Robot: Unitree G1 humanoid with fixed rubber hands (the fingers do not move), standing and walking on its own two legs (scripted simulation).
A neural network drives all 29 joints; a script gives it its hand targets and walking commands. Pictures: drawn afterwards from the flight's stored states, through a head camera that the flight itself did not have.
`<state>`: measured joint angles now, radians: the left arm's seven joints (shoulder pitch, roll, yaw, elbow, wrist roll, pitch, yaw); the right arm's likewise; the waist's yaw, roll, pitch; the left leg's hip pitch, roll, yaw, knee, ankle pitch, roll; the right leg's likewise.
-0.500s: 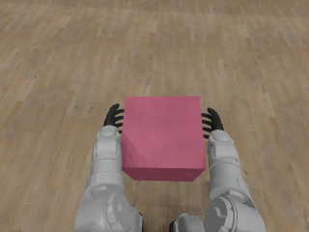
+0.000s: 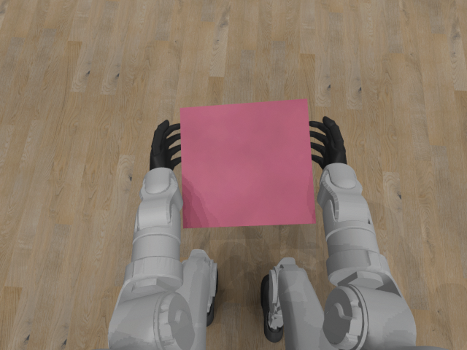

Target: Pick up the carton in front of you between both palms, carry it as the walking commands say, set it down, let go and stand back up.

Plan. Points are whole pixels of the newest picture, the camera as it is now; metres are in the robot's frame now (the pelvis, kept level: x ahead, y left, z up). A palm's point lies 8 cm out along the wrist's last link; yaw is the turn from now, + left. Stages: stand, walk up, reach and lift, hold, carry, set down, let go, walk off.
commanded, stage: set down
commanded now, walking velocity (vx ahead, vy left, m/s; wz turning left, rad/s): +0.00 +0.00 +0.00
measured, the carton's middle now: (247, 172) +0.42 +0.01 -0.16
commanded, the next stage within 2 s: none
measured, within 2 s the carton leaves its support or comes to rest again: rests again in 1.64 s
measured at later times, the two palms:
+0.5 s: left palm (183, 181) +0.42 +0.15 -0.23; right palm (309, 171) +0.45 -0.14 -0.23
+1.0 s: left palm (192, 177) +0.46 +0.15 -0.36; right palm (295, 176) +0.48 -0.14 -0.38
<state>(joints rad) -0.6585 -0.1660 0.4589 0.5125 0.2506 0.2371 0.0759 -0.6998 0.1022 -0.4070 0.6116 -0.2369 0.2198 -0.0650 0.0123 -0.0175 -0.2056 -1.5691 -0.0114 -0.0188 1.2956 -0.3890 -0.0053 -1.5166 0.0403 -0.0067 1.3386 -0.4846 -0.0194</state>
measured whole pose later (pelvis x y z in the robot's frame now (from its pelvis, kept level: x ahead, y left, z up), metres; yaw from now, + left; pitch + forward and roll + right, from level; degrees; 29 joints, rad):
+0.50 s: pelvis -0.04 +0.00 -0.13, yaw +0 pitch +45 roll +0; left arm -0.90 -0.10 0.45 0.60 0.17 0.22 0.18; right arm -1.01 -0.06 -0.35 0.78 -0.17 0.20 -0.07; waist 0.02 -0.01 -0.13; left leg -2.08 -0.02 -0.01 1.75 -0.45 -0.01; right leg -2.03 0.05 0.00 1.81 -0.56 -0.01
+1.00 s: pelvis -0.04 -0.01 -0.23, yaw +1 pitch +44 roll +3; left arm -1.19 0.04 0.44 0.84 0.04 0.14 0.19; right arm -1.27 -0.24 -0.12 1.03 -0.02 0.15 -0.15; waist 0.07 0.03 0.09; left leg -2.32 -0.03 0.00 2.04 -0.49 -0.04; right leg -2.29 0.06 0.00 2.13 -0.60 -0.03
